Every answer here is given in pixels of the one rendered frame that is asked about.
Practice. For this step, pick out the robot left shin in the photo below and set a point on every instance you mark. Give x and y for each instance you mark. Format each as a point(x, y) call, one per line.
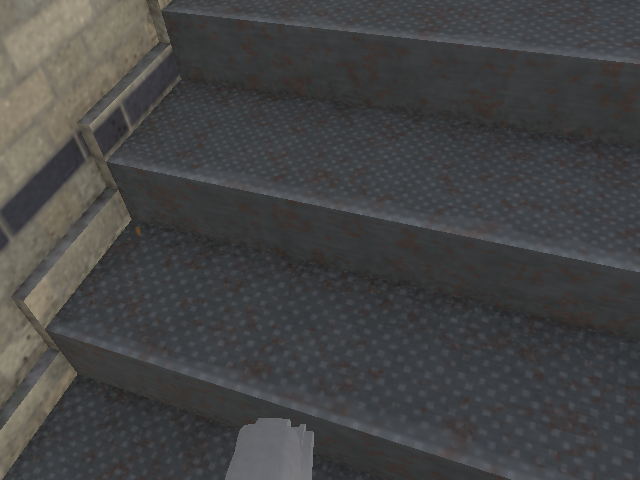
point(241, 430)

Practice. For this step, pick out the robot left thigh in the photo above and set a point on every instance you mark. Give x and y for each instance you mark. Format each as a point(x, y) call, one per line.
point(271, 449)

